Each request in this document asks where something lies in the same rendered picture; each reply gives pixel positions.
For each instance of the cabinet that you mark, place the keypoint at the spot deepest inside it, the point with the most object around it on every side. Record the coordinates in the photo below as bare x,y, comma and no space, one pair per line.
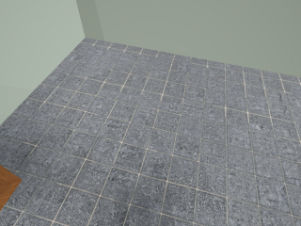
8,184

